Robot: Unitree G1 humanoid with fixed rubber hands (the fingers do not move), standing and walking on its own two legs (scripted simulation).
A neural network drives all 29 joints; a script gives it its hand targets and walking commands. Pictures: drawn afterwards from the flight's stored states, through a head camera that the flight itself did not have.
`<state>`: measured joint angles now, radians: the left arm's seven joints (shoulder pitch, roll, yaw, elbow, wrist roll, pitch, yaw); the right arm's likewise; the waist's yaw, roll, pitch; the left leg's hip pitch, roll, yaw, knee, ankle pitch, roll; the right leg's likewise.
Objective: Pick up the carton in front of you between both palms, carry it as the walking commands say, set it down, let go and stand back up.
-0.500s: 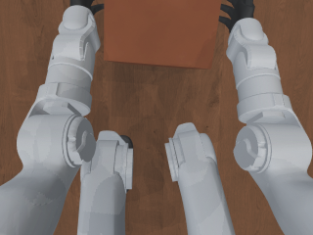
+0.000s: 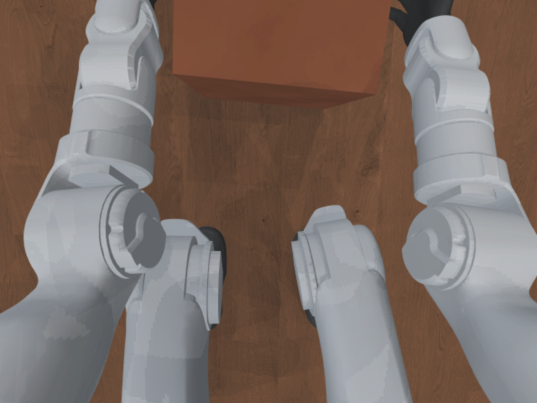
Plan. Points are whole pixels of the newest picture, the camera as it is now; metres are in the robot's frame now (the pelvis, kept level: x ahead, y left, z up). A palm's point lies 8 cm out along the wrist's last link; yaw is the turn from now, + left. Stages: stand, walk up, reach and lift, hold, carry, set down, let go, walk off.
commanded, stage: set down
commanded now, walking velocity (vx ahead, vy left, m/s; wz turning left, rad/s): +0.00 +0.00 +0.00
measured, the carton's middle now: (276, 18) +0.56 -0.04 -0.25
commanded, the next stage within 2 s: let go in 1.58 s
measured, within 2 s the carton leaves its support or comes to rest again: neither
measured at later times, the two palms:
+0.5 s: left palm (104, 32) +0.53 +0.16 -0.19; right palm (442, 43) +0.50 -0.23 -0.19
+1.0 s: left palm out of the picture +0.55 +0.14 -0.03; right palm out of the picture +0.51 -0.23 -0.02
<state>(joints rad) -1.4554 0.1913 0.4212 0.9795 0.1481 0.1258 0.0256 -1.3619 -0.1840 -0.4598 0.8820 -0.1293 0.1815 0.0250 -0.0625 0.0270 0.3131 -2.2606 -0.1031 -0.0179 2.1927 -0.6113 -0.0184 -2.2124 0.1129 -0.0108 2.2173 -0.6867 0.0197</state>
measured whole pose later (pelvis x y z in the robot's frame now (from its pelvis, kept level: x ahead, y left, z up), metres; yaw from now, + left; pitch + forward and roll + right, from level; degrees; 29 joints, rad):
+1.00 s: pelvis -0.02 +0.00 +0.07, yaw -1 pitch +42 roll +0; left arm -1.39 0.34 0.21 1.07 -0.06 0.16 0.10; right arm -1.33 -0.31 -0.24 1.01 0.12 0.16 -0.10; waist -0.06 0.02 0.09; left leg -2.13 -0.05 -0.01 1.91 -0.51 0.00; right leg -2.11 0.06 -0.02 1.93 -0.55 -0.02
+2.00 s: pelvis +0.06 +0.00 +0.34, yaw +0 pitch +36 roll +0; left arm -0.53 0.16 0.20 0.62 0.08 0.10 0.04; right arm -0.52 -0.23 -0.24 0.67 -0.05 0.07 0.09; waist -0.04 0.00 -0.08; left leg -1.17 -0.06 -0.05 0.83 -0.28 0.00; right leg -1.16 0.05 0.03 0.84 -0.31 -0.02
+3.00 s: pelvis +0.10 +0.01 +0.39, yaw -2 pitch -4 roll +0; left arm 0.22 0.24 0.03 0.51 0.03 0.09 -0.02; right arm 0.18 -0.25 -0.04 0.46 -0.04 0.15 0.01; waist 0.00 0.01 0.06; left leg -0.14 -0.04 -0.02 0.51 -0.30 0.03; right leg -0.13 0.04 0.06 0.51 -0.31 -0.01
